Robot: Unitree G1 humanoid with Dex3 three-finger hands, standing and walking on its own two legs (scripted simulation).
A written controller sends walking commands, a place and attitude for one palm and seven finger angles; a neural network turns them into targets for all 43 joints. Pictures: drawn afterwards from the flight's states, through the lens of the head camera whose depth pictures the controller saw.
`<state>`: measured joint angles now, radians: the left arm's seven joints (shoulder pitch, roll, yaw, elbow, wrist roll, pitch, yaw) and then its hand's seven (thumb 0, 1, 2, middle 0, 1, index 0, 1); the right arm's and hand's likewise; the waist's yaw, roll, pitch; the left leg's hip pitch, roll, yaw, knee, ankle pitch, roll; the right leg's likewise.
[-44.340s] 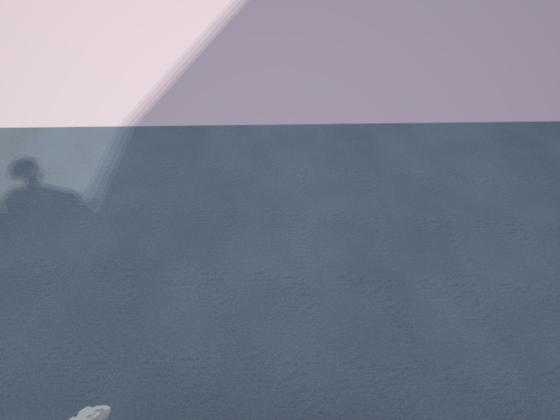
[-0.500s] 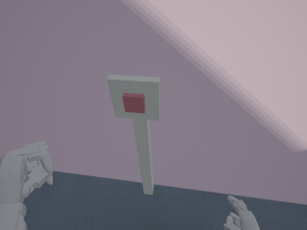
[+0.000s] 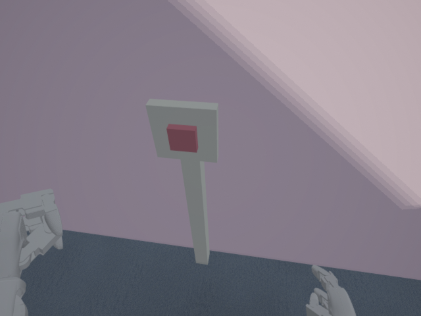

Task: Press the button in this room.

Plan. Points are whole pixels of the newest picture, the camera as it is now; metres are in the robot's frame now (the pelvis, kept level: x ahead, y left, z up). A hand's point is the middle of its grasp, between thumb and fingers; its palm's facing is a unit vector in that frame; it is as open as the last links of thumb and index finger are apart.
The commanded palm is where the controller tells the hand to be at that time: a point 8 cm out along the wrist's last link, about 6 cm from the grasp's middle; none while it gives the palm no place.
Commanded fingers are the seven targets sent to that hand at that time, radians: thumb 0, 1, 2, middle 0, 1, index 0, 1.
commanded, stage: step back with the hand held close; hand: left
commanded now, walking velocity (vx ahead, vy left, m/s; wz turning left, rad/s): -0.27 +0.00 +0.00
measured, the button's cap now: (183, 137) +0.52 +0.14 +0.06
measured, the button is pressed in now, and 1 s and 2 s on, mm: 0 0 0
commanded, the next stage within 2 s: stop stepping back and stand still in 1.38 s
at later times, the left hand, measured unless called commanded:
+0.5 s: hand (32, 258) +0.14 +0.26 +0.15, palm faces +0.33 -0.81 -0.49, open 3.1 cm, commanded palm +0.08 +0.30 +0.17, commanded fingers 0.00 0.90 0.90 -1.30 -1.50 -1.30 -1.50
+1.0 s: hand out of the picture +0.08 +0.27 +0.16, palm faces +0.36 -0.81 -0.47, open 3.1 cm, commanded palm +0.01 +0.30 +0.17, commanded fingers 0.00 0.90 0.90 -1.30 -1.50 -1.30 -1.50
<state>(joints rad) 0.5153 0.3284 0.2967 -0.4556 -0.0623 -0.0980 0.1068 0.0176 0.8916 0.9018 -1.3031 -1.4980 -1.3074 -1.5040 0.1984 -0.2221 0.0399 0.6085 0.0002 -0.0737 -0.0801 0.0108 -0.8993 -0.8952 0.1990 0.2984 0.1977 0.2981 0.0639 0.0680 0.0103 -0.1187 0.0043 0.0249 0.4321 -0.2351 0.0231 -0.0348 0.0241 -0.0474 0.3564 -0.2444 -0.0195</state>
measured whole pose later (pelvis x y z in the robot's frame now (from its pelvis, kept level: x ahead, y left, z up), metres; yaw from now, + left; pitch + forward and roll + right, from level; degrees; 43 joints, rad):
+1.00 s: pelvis -0.11 +0.02 -0.02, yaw +1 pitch +3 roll -3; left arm 0.61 0.41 0.41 -0.62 -0.04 -0.27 0.14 0.02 0.89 0.90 -1.30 -1.50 -1.31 -1.50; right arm 0.17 -0.19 0.01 0.60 -0.01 -0.09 -0.06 0.01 -0.90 -0.89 0.20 0.30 0.20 0.30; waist 0.01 0.01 0.02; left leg -0.50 0.00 0.01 0.52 -0.07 0.05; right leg -0.27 0.08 0.04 0.52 -0.31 -0.01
